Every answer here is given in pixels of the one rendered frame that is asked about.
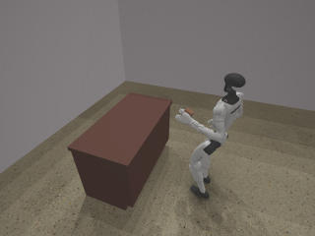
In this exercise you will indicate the robot left forearm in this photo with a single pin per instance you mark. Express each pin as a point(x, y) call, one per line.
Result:
point(205, 131)

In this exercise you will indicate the table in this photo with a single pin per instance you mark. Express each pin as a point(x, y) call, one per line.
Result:
point(116, 155)

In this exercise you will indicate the robot left hand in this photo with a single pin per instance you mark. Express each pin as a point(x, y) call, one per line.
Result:
point(185, 118)

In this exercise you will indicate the right robot foot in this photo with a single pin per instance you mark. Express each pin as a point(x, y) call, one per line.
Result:
point(207, 179)

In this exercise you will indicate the robot left upper arm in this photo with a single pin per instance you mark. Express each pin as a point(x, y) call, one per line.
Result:
point(219, 112)

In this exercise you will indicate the sponge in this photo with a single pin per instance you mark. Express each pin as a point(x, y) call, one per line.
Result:
point(189, 111)

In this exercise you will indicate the left robot thigh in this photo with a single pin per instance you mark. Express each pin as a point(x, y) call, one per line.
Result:
point(200, 151)

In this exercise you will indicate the robot right upper arm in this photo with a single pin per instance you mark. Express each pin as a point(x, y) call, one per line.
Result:
point(240, 109)

